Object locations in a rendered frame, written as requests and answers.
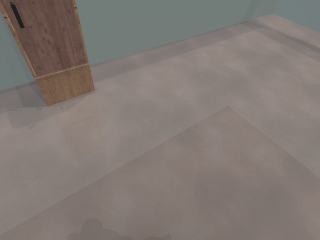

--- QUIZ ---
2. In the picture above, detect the cupboard door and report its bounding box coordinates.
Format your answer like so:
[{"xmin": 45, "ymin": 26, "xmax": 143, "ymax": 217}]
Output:
[{"xmin": 0, "ymin": 0, "xmax": 87, "ymax": 76}]

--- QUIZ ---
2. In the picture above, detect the handle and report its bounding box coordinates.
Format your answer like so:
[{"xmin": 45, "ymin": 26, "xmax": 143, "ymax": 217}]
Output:
[{"xmin": 10, "ymin": 2, "xmax": 25, "ymax": 28}]

